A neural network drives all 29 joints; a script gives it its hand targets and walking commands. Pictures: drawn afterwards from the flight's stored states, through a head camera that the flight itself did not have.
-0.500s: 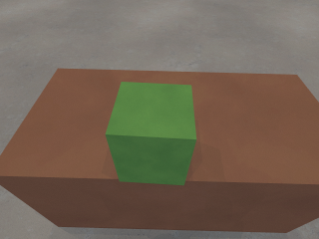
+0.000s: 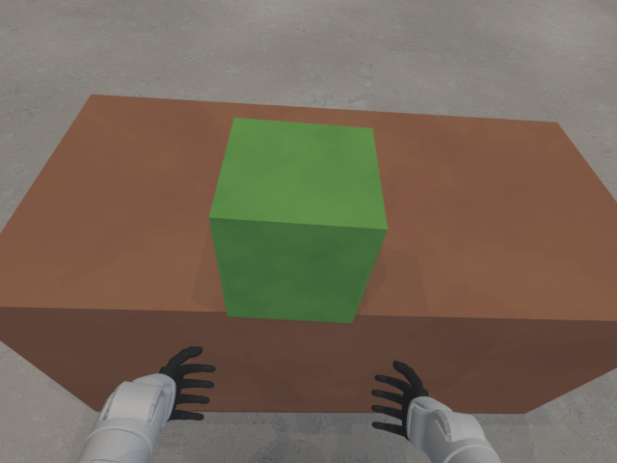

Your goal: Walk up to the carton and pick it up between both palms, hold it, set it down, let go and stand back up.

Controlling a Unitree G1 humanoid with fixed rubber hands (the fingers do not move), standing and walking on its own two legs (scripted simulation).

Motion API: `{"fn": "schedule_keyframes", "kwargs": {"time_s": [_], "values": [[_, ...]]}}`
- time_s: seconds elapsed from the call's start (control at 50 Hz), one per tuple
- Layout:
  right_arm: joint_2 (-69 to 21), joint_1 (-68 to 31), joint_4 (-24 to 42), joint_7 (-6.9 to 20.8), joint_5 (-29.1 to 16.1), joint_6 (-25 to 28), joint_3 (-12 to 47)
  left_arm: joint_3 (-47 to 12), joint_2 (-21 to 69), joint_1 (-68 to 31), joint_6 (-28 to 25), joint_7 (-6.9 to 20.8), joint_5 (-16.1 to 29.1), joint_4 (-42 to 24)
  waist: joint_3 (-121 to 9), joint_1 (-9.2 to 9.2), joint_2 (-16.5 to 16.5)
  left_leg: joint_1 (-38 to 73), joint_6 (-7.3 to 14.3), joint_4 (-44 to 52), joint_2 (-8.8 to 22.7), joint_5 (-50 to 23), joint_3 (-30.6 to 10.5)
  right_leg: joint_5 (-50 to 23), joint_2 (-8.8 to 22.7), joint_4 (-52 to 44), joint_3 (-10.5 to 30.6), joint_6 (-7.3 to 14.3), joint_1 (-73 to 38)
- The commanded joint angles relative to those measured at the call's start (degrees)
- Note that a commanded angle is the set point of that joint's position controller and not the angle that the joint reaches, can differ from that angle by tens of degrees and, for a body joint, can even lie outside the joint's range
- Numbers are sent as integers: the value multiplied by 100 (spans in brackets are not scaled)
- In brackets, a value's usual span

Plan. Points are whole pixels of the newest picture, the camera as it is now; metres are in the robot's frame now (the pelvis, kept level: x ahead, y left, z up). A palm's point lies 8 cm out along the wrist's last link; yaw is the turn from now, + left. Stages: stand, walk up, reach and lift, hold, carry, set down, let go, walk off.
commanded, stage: reach and lift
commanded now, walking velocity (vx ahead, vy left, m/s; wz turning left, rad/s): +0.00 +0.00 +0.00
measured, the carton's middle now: (296, 226) +0.47 +0.00 +0.01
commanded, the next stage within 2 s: none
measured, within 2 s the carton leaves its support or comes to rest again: neither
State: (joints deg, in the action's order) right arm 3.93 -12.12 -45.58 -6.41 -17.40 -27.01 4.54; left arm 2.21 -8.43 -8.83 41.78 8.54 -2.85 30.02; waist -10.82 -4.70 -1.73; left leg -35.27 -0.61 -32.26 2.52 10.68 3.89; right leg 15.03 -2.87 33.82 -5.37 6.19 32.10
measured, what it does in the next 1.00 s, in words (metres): stands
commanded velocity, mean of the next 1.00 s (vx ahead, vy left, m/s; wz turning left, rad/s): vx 0.00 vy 0.00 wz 0.00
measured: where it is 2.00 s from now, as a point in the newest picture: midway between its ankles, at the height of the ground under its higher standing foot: outside the picture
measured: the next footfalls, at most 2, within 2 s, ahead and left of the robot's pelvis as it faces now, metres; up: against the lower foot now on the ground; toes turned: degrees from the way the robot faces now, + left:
none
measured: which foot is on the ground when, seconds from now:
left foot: down 0.00-1.00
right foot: down 0.00-1.00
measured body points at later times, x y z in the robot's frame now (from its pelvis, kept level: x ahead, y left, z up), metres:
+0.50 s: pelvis -0.01 +0.02 +0.02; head +0.01 +0.04 +0.47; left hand +0.19 +0.18 -0.08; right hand +0.14 -0.21 -0.09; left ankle +0.04 +0.13 -0.72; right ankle +0.00 -0.06 -0.72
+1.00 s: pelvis +0.04 +0.02 +0.02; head +0.05 +0.04 +0.47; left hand +0.21 +0.20 -0.06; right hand +0.18 -0.22 -0.06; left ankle +0.04 +0.13 -0.72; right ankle +0.00 -0.06 -0.72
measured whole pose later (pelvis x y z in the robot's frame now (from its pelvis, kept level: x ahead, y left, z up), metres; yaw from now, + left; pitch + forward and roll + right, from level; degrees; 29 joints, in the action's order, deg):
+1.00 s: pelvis +0.04 +0.02 +0.02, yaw -3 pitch +2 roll +0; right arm 11.1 15.0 -32.8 6.4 -4.4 2.2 -3.7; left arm -5.5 -6.7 16.5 10.6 -5.8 2.8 19.8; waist -2.0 1.7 -2.0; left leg -12.4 0.8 -21.0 1.4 10.8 7.8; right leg 13.3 -2.8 20.6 0.0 2.6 9.6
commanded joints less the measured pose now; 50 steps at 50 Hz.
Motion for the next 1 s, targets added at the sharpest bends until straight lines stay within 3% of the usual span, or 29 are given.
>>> {"fn": "schedule_keyframes", "kwargs": {"time_s": [0.0, 0.04, 0.08, 0.1, 0.12, 0.16, 0.24, 0.28, 0.32, 0.36, 0.42, 0.5, 0.64, 0.84, 0.98], "values": [[1113, 734, 302, -375, 794, 893, -699, 503, -191, 1537, 848, -117, -1115, -1608, 430, 266, 578, 2742, -124, 1108, 159, -855, -909, -1369, 123, -1436, 1061, -104, -1552], [877, 107, 678, -97, 1341, 1323, -800, 453, -25, 993, 621, -419, -932, -1808, 1248, 446, 152, 2190, -60, 1534, 219, 625, -766, -371, 57, -1458, 874, -155, -1809], [737, -368, 1249, 370, 1777, 1594, -972, 403, 31, 355, 135, -756, -664, -1874, 1255, 631, -166, 1762, 7, 1723, 267, 1786, -568, 337, 33, -1211, 721, -262, -2105], [665, -366, 1240, 595, 1952, 1646, -1022, 315, 59, 145, -100, -928, -540, -1732, 1277, 657, -198, 1630, 31, 1765, 310, 1946, -464, 369, 49, -1140, 709, -303, -2158], [618, -401, 1330, 792, 2042, 1702, -1115, 265, 72, -152, -357, -1072, -351, -1644, 1074, 681, -238, 1606, 56, 1649, 321, 2014, -349, 501, 96, -1071, 737, -357, -2139], [643, -372, 1363, 1021, 2125, 1696, -1263, -46, 46, -657, -752, -1316, 104, -1439, 656, 538, -274, 1744, 59, 1217, 311, 1777, -160, 775, 278, -966, 856, -457, -1688], [745, 550, 1552, 1018, 1700, 1419, -1297, -679, -37, -479, -922, -1588, 851, -1782, -457, 275, 163, 2449, -6, 539, 261, 643, -117, 109, 613, -819, 1169, -477, -1262], [733, 1123, 1710, 935, 1372, 1286, -1078, -797, -85, 141, -899, -1573, 1055, -1930, -822, 297, 130, 2792, -13, 462, 179, 107, -143, -353, 702, -973, 1281, -450, -1241], [704, 1463, 1830, 849, 1129, 1166, -839, -777, -182, 623, -824, -1480, 1063, -1878, -638, 376, -96, 3426, -36, 435, 75, -64, -153, 55, 852, -1442, 1392, -429, -716], [736, 1842, 1647, 824, 1004, 1149, -678, -699, -155, 1164, -733, -1428, 877, -1730, 106, 497, 39, 3707, -31, 675, 74, -167, -203, 1, 786, -1702, 1234, -378, -409], [838, 1812, 1388, 878, 1019, 1328, -651, -506, -147, 1459, -723, -1366, 575, -1481, 786, 639, 145, 3552, -26, 1050, 80, -109, -223, -152, 604, -1825, 1050, -334, -705], [968, 1531, 1828, 990, 1250, 1622, -885, -430, -101, 1321, -920, -1392, 439, -1571, 1037, 678, 64, 3478, -48, 1187, 106, 245, -209, 82, 511, -1808, 999, -337, -745], [1281, 1811, 2620, 1235, 1618, 2093, -1356, -611, 35, 1214, -1815, -1646, 678, -2049, 458, 619, -2, 3267, -76, 1102, 156, 253, -201, -267, 350, -1386, 911, -390, -935], [1303, 2645, 2058, 1239, 1301, 2774, -1071, -746, 20, 2197, -2838, -1502, 659, -1930, 91, 582, -34, 3900, -151, 917, 10, -1963, -311, -1953, 200, -1599, 962, -492, -1208], [1313, 2618, 1844, 1267, 1269, 3479, -1040, -605, -179, 2281, -3781, -1426, 511, -1614, 272, 652, 91, 3694, -153, 947, -107, -2100, -298, -2148, 143, -1605, 988, -526, -1387]]}}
